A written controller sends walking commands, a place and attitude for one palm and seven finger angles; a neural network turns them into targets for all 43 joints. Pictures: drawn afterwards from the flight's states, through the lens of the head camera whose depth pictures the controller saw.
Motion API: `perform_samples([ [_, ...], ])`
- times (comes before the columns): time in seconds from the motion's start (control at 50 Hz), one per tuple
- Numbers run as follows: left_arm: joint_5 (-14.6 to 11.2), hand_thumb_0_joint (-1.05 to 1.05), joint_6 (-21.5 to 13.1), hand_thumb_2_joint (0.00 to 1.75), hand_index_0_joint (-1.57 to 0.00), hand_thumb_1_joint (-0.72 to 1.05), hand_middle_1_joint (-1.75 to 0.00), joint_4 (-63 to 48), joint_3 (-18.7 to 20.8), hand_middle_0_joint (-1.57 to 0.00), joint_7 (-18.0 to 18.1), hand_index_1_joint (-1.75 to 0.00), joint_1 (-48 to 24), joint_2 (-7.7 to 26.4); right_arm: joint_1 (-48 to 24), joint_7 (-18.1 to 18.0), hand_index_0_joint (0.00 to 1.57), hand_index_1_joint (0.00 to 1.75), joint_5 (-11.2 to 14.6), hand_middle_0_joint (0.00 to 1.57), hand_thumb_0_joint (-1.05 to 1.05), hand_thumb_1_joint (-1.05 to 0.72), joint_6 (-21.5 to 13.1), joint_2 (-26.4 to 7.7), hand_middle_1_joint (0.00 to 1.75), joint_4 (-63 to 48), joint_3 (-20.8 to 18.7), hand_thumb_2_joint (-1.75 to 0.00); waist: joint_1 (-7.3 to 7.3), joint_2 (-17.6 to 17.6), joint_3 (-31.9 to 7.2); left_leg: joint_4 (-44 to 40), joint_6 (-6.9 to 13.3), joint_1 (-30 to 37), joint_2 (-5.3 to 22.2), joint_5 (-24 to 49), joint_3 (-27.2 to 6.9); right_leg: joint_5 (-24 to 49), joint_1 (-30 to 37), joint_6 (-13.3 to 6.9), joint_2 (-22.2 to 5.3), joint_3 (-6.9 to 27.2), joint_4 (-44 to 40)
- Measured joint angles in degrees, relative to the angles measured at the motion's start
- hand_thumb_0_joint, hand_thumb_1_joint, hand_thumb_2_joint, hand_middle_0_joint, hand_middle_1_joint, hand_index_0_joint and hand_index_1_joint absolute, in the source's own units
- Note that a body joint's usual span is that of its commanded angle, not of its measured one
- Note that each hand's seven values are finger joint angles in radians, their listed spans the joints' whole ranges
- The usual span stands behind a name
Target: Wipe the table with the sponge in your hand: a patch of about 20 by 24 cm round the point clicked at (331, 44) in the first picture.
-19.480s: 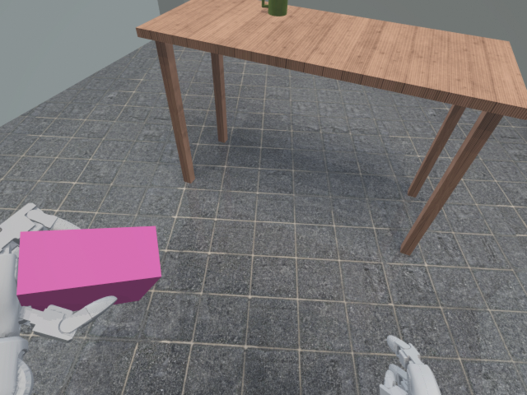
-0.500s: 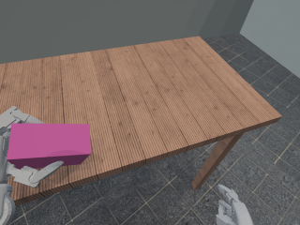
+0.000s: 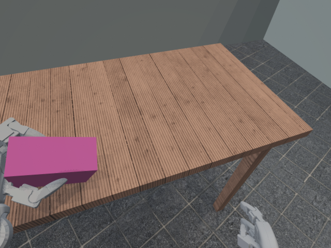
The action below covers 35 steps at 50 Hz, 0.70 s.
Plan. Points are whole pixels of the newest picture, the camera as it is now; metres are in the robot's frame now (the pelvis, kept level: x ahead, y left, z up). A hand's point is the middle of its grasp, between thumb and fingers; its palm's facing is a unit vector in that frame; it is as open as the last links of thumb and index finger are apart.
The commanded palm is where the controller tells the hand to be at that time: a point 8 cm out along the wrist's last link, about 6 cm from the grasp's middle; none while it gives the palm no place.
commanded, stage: look again from close up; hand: left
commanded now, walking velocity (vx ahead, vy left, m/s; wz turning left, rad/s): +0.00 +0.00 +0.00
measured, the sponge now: (67, 163) +0.24 +0.21 +0.14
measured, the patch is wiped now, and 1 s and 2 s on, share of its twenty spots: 0.00 0.00 0.00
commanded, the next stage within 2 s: shuffle to correct the standing spot in 0.02 s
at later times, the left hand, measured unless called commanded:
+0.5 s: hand (56, 153) +0.24 +0.22 +0.17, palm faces +0.36 -0.88 -0.30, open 10.1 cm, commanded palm +0.18 +0.25 +0.18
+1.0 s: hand (98, 159) +0.24 +0.15 +0.15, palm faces +0.32 -0.87 -0.39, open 10.1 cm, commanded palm +0.19 +0.20 +0.18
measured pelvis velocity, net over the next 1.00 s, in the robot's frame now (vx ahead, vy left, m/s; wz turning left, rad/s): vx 0.02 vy -0.08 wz -0.04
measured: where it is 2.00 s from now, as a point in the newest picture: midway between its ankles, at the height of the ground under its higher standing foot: outside the picture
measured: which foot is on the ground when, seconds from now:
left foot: down 0.00-1.00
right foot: down 0.00-1.00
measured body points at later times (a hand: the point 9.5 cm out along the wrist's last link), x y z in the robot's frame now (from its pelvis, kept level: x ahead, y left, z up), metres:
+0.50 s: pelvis +0.01 -0.02 +0.00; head +0.02 -0.01 +0.45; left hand +0.21 +0.26 +0.19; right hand +0.19 -0.24 -0.07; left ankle +0.03 +0.08 -0.74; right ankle +0.05 -0.10 -0.74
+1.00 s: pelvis +0.02 -0.08 +0.00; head +0.02 -0.10 +0.45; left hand +0.22 +0.19 +0.18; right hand +0.17 -0.33 -0.09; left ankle +0.03 +0.08 -0.74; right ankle +0.05 -0.10 -0.74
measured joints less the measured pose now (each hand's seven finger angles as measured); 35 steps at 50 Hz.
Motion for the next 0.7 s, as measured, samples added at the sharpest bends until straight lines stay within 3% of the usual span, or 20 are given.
perform_samples([
  [0.32,-0.09,-0.01,2.17,1.03,-0.75,-0.50,-1.34,0.93,-0.70,-0.72,-0.21,-1.33,-1.48,-1.73,-1.04,-0.71,0.20,0.30,0.07,0.20,0.01,-0.90,2.13,0.68,0.30,-0.77,0.01,-0.90,1.06,-0.97,-0.09,-1.87,-0.32,1.94,0.12,0.27,0.63,-0.30,0.93,-0.07,0.17,0.76,-0.26],
  [0.52,-0.25,-0.01,2.95,1.03,-0.75,-0.50,-1.34,-1.53,-0.16,-0.72,-0.31,-1.33,-1.22,-1.49,-1.41,-0.34,0.20,0.30,-0.17,0.20,0.01,-0.90,3.66,1.82,0.30,-1.60,0.28,-0.90,0.12,-0.75,-0.52,-1.14,-1.95,1.54,2.07,-0.55,0.97,-0.49,0.50,-1.73,2.15,1.03,-0.27],
  [0.7,-0.89,-0.01,5.12,1.03,-0.75,-0.50,-1.34,-2.28,-0.34,-0.72,-0.54,-1.33,1.56,-1.46,-1.08,-1.10,0.20,0.30,0.08,0.20,0.01,-0.90,5.02,0.74,0.30,-1.85,-0.07,-0.90,-0.60,0.52,-0.97,0.65,-3.89,0.95,4.57,-1.98,1.01,-0.85,0.33,-3.95,4.67,0.97,-0.17],
])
